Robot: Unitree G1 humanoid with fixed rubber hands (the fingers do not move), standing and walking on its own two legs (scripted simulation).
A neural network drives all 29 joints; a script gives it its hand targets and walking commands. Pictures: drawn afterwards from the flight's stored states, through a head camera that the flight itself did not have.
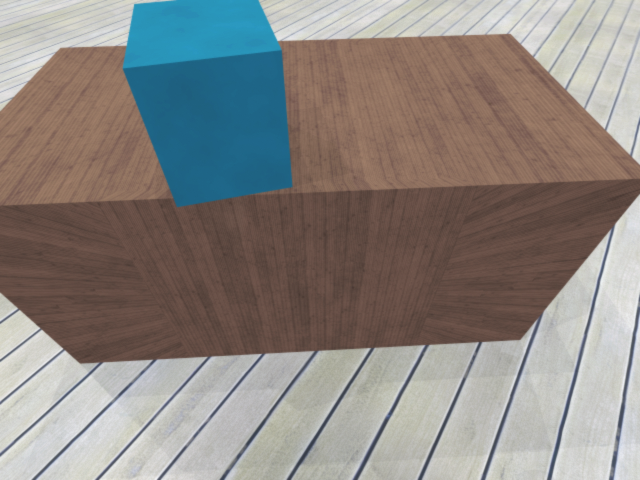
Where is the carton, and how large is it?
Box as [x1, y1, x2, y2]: [123, 0, 291, 206]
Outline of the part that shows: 134,4 123,63 123,70 176,205 180,206 291,186 281,50 258,0 172,0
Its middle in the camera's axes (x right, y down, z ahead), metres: -0.20 -0.28 +0.75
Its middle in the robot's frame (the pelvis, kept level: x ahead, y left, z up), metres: +0.78 +0.22 +0.10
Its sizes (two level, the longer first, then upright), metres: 0.280 0.228 0.267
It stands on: a pedestal, 0.70 m high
